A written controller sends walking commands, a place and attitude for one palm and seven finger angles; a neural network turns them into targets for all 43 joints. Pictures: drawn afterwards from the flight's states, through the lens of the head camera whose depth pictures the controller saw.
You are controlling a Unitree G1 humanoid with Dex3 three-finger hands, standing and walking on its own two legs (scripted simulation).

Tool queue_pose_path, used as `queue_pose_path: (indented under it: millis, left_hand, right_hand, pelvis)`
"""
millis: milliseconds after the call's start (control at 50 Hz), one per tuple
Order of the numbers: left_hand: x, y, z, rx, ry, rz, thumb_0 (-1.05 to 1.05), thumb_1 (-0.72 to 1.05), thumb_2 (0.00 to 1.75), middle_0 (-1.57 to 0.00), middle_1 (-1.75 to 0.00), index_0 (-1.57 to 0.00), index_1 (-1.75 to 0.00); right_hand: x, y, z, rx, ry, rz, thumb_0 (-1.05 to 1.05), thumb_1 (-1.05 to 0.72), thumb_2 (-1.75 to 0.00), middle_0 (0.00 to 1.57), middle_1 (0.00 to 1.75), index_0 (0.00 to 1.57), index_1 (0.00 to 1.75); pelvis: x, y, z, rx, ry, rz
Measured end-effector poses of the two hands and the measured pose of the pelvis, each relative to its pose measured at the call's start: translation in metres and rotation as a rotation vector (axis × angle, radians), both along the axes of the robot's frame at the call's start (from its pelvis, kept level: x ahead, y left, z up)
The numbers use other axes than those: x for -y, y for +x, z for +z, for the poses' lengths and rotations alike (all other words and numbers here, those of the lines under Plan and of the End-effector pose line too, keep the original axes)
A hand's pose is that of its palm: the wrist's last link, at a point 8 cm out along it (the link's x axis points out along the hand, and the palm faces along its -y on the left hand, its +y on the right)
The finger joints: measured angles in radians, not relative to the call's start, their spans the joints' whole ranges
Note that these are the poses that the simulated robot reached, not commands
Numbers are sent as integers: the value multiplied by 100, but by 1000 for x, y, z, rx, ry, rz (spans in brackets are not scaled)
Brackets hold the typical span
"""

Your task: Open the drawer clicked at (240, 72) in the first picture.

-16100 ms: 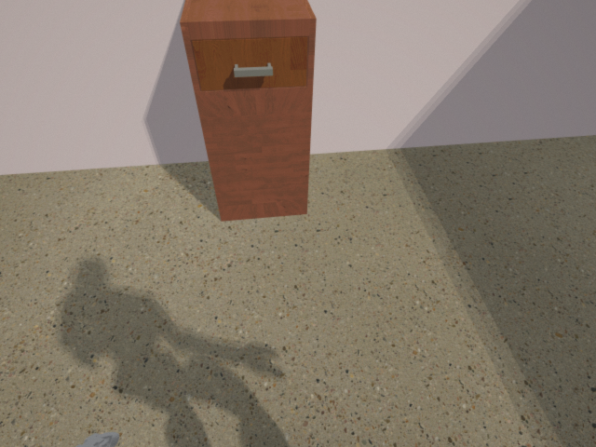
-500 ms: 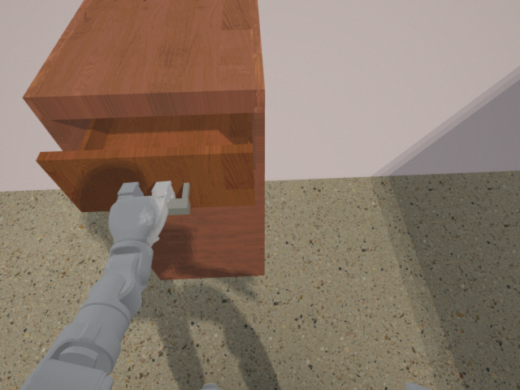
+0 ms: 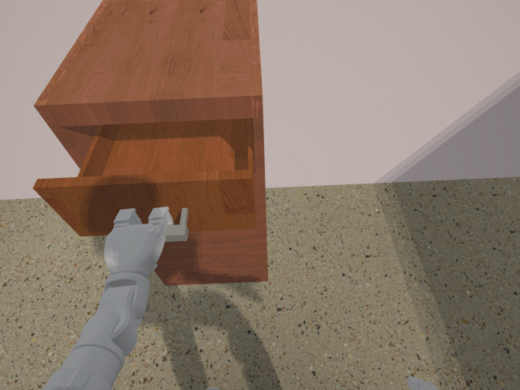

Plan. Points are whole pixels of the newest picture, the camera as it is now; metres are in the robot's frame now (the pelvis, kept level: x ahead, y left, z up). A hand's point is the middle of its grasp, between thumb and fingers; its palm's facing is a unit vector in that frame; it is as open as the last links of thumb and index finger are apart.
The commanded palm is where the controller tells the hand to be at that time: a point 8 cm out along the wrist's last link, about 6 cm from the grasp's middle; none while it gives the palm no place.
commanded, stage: pull the drawer open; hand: left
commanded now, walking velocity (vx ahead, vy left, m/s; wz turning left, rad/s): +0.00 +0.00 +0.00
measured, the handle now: (153, 224) +0.39 +0.20 +0.00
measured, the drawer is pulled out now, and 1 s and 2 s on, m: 0.15 0.27 0.30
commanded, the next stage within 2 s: open the thumb to release the handle in 1.88 s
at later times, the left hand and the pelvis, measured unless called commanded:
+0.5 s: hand (144, 288) +0.29 +0.20 -0.02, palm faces -0.01 -0.08 -1.00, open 5.6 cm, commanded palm +0.25 +0.20 +0.03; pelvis +0.00 +0.00 +0.00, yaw +0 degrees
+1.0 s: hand (136, 334) +0.22 +0.20 -0.02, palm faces +0.00 -0.10 -0.99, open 5.7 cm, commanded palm +0.18 +0.20 +0.03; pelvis +0.00 -0.01 -0.01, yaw +1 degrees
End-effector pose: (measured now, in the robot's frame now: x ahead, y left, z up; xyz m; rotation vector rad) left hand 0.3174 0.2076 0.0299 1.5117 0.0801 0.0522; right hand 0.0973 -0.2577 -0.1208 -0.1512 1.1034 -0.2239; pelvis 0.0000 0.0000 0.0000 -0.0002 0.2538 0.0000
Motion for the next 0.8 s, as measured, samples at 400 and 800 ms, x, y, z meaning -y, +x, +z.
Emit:
queue_pose_path:
  millis: [400,800]
  left_hand:
    - [3,-41,0,-2,-17,24,2,72,81,-29,-135,-41,-133]
    - [7,-94,1,-2,-36,46,4,71,80,-29,-134,-41,-134]
  right_hand:
    - [-11,49,12,134,20,81,1,-90,-90,20,29,20,30]
    - [-19,75,15,196,46,149,1,-90,-90,20,29,20,30]
  pelvis:
    - [3,2,0,29,5,4]
    - [8,3,-3,47,12,6]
